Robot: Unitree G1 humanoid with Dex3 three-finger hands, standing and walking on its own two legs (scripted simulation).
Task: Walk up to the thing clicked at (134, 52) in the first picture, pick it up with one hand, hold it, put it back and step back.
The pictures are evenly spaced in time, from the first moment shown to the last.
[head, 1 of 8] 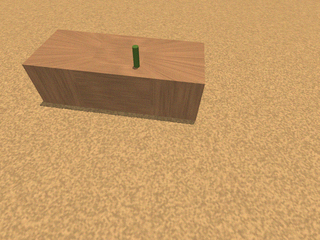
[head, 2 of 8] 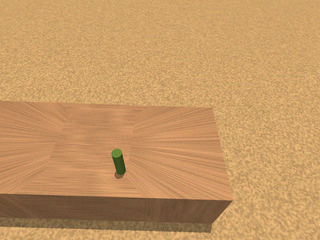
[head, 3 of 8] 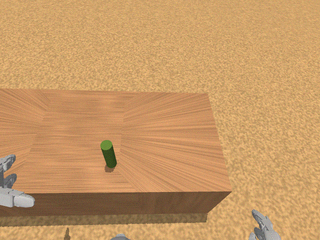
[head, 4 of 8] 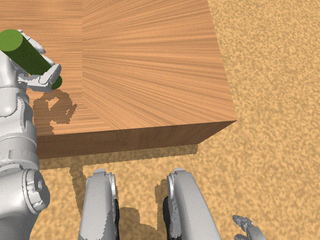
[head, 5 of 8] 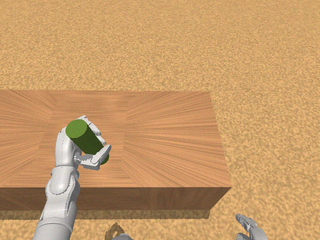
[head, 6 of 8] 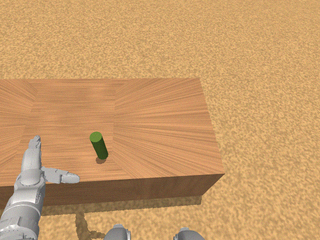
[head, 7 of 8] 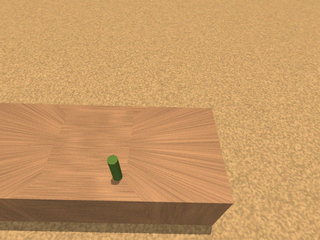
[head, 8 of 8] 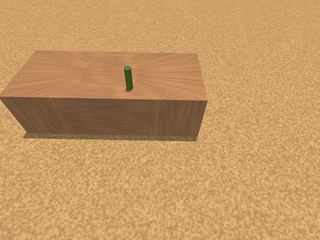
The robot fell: no
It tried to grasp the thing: yes
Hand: left
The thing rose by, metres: 0.34
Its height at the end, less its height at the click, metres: +0.00
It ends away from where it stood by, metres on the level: 0.02
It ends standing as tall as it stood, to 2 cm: yes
